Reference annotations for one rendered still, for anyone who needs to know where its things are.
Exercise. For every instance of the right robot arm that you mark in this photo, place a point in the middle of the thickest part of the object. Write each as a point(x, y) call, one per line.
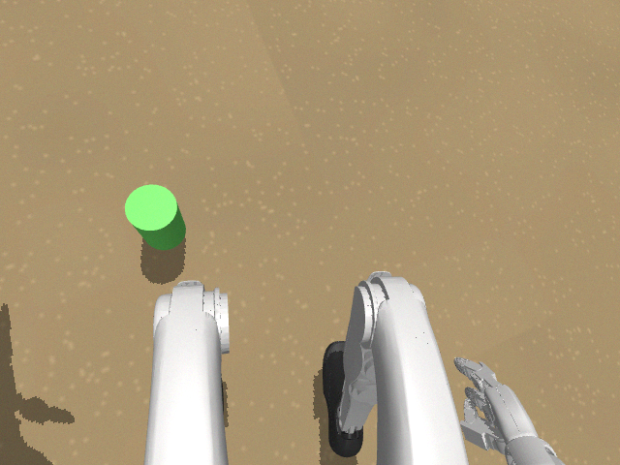
point(529, 450)

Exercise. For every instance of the right robot hand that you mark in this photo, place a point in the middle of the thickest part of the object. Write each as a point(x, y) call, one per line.
point(500, 405)

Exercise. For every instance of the can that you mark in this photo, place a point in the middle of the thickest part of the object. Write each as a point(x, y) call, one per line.
point(154, 212)

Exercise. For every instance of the right robot foot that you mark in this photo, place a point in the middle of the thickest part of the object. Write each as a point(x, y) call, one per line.
point(343, 444)

